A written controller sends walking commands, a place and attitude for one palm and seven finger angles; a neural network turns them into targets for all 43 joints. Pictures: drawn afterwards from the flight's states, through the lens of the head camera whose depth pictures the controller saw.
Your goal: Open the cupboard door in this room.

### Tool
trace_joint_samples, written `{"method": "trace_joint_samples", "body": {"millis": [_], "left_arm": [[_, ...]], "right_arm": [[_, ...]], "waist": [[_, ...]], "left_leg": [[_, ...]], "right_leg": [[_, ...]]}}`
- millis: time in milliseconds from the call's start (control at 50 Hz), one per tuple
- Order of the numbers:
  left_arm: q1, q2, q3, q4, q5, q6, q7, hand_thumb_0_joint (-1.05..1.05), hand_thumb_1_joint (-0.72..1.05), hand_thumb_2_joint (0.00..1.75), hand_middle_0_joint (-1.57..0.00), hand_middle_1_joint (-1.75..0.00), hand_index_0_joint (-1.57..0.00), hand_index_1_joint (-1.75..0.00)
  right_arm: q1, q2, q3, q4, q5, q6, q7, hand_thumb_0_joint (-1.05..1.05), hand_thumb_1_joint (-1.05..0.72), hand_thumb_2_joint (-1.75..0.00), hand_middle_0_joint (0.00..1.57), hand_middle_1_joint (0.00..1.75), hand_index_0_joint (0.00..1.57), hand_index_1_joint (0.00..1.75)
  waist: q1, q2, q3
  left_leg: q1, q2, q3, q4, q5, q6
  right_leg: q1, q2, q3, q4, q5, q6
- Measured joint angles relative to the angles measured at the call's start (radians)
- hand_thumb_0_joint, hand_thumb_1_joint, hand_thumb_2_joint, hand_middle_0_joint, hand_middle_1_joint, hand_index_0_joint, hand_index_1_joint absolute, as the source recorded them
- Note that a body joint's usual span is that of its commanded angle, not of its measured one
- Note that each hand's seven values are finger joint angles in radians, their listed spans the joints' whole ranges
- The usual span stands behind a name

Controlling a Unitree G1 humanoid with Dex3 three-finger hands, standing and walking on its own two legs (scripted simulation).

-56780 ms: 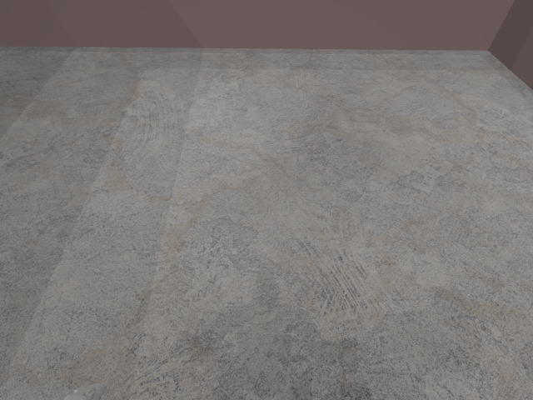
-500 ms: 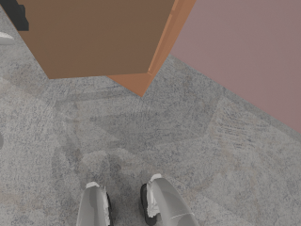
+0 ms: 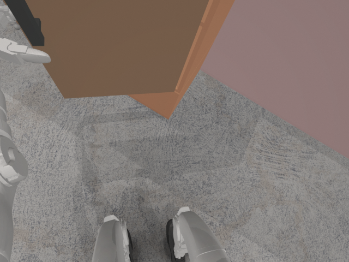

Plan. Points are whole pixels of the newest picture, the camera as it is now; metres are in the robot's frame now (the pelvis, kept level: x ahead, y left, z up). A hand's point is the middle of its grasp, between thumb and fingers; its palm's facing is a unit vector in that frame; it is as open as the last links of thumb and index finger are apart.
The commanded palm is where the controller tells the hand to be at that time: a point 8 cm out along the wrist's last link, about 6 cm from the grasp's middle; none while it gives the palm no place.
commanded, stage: slide the fingers in behind the handle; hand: left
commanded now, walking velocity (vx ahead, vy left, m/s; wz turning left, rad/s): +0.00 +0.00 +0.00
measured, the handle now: (21, 1) +0.62 +0.22 +0.08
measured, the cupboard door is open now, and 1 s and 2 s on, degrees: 39 39 48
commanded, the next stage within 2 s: close the thumb around the handle in 0.66 s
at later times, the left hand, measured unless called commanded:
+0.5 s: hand (36, 24) +0.58 +0.20 +0.07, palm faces +0.07 -1.00 -0.03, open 13.8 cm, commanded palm +0.56 +0.22 +0.07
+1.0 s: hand (34, 25) +0.57 +0.20 +0.07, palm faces +0.06 -1.00 -0.01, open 12.4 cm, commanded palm +0.56 +0.22 +0.07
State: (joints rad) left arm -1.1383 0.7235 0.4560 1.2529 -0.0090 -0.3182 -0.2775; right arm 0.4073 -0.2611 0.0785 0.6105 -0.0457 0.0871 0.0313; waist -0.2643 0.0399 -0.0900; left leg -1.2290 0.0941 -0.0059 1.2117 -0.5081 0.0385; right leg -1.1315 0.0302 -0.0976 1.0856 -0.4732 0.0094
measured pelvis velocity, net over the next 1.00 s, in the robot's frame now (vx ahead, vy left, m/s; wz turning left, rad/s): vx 0.00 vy -0.01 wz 0.01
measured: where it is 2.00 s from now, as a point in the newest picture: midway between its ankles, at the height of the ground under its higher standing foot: (152, 256)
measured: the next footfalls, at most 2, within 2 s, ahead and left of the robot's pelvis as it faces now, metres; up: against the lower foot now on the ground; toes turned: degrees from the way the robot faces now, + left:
none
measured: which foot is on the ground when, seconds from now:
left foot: down 0.00-1.00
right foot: down 0.00-1.00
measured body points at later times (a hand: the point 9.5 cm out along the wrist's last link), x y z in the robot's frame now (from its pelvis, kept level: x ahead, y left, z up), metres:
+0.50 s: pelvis +0.00 -0.01 +0.00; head +0.19 +0.03 +0.40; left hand +0.57 +0.25 +0.07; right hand -0.04 -0.27 -0.10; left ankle +0.02 +0.09 -0.64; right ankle +0.01 -0.14 -0.64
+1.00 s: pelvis +0.00 -0.01 +0.00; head +0.19 +0.03 +0.40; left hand +0.56 +0.25 +0.07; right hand -0.04 -0.27 -0.10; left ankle +0.02 +0.09 -0.64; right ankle +0.01 -0.14 -0.64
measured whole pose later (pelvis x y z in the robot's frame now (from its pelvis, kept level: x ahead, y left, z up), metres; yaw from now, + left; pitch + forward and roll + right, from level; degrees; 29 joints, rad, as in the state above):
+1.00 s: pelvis +0.00 -0.01 +0.00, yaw +0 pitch +30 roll -6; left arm -1.17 0.69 0.44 1.28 -0.01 -0.33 -0.23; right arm 0.41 -0.27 0.07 0.63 -0.05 0.07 0.03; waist -0.26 0.04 -0.09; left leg -1.24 0.10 -0.01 1.22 -0.50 0.02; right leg -1.15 0.03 -0.10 1.11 -0.48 -0.01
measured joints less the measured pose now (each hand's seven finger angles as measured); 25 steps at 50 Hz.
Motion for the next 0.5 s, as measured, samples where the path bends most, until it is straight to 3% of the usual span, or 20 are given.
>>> {"method": "trace_joint_samples", "body": {"millis": [320, 500], "left_arm": [[-0.003, -0.073, -0.01, 0.012, 0.008, -0.016, 0.065, -0.01, -0.5, 0.3, -0.3, -1.2, -0.3, -1.2], [-0.021, -0.033, -0.004, 0.036, 0.026, -0.026, 0.071, -0.01, -0.5, 0.3, -0.3, -1.2, -0.32, -1.22]], "right_arm": [[0.01, 0.006, -0.006, 0.014, -0.006, 0.004, 0.008, 0.0, -0.91, -0.89, 0.2, 0.3, 0.2, 0.3], [0.008, -0.003, -0.005, 0.007, -0.004, -0.002, 0.003, 0.0, -0.91, -0.89, 0.2, 0.3, 0.2, 0.3]], "waist": [[0.003, 0.008, -0.004], [-0.008, 0.008, 0.0]], "left_leg": [[0.015, -0.002, 0.007, -0.009, 0.002, -0.005], [-0.001, 0.003, 0.006, 0.003, 0.003, -0.012]], "right_leg": [[0.004, -0.002, 0.007, 0.007, -0.005, -0.005], [-0.016, 0.002, 0.007, 0.026, -0.007, -0.012]]}}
